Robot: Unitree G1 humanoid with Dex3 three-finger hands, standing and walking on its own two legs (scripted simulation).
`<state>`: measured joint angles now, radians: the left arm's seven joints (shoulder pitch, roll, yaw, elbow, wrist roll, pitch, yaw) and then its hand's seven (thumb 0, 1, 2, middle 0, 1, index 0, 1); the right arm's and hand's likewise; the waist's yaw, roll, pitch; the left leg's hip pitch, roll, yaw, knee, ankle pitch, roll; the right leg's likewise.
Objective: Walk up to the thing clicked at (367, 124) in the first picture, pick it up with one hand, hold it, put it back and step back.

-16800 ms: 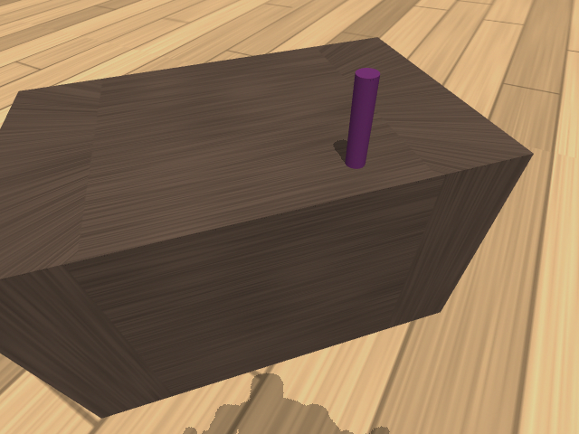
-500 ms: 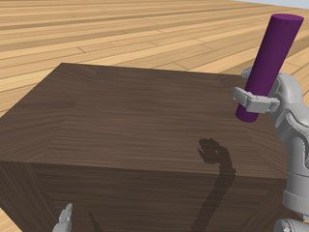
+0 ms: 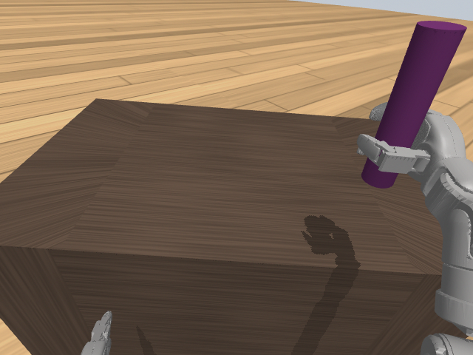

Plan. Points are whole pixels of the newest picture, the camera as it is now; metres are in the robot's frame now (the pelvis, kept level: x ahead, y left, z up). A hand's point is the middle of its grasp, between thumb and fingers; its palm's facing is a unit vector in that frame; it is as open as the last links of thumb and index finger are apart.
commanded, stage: hold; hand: right
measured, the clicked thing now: (403, 115) +0.33 -0.17 +0.33
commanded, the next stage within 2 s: crouch in 1.38 s
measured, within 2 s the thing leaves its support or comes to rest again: neither
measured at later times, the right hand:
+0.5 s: hand (386, 146) +0.33 -0.16 +0.29, palm faces +0.09 +1.00 -0.01, open 6.8 cm
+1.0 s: hand (386, 146) +0.33 -0.16 +0.29, palm faces +0.09 +1.00 -0.01, open 6.8 cm
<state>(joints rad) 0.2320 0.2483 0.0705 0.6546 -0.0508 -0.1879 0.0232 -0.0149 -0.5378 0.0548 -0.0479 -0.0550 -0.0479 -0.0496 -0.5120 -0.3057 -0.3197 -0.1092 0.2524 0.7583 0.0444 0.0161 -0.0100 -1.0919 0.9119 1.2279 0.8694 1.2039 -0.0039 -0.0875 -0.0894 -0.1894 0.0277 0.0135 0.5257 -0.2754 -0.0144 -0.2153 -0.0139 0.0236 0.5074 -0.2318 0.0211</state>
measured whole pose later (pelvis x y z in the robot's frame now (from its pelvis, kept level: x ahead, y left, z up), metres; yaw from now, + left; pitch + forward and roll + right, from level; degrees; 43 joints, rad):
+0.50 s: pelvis -0.01 +0.00 +0.00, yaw +0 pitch -4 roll +0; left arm 0.24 0.25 0.07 0.65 -0.05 -0.20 0.02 -0.01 -0.54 0.05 -0.05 -0.06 -0.05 -0.05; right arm -0.51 -0.30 -0.32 -0.10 0.25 0.76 0.04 0.02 0.00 -1.10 0.91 1.23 0.87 1.21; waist 0.00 -0.09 -0.08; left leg -0.19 0.02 0.01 0.52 -0.27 -0.01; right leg -0.21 -0.02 0.02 0.51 -0.22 0.02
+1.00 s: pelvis -0.01 +0.00 +0.00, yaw +0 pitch -4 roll +0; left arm 0.24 0.25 0.07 0.66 -0.05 -0.20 0.03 -0.01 -0.54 0.05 -0.05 -0.06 -0.05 -0.05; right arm -0.52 -0.31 -0.32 -0.09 0.25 0.76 0.04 0.02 0.00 -1.11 0.91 1.24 0.87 1.21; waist 0.00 -0.09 -0.08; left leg -0.19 0.02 0.01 0.52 -0.26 -0.01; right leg -0.21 -0.02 0.02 0.51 -0.22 0.02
